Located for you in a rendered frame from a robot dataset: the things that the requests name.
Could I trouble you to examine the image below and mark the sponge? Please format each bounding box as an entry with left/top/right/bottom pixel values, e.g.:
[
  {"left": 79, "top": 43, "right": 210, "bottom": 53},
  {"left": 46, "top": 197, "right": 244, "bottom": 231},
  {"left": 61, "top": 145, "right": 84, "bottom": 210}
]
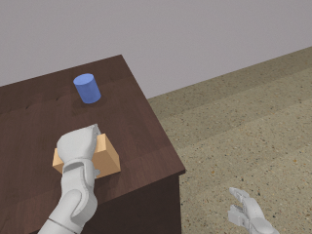
[{"left": 53, "top": 134, "right": 121, "bottom": 178}]

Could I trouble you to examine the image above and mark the table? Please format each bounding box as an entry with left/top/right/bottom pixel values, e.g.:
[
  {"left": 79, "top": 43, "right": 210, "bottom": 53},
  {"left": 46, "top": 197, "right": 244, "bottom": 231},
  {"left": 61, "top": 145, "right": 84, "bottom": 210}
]
[{"left": 0, "top": 55, "right": 186, "bottom": 234}]

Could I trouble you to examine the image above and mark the left robot forearm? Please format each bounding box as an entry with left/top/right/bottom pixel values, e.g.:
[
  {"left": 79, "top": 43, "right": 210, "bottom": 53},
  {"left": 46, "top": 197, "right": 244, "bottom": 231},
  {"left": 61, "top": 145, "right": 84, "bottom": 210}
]
[{"left": 37, "top": 158, "right": 98, "bottom": 234}]

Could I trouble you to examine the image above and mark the right robot hand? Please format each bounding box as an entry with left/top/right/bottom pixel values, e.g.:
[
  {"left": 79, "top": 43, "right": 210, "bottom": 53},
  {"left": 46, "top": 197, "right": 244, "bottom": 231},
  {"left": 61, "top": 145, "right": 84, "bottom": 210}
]
[{"left": 227, "top": 187, "right": 265, "bottom": 232}]

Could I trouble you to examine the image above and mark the right robot forearm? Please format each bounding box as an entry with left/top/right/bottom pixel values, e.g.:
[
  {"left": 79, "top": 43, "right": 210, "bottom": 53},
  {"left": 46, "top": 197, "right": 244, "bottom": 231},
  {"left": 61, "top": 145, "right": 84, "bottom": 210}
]
[{"left": 249, "top": 217, "right": 280, "bottom": 234}]

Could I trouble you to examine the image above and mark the left robot hand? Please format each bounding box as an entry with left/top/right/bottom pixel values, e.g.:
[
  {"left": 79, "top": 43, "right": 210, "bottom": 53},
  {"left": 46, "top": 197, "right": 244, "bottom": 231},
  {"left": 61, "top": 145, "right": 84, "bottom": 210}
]
[{"left": 57, "top": 124, "right": 101, "bottom": 179}]

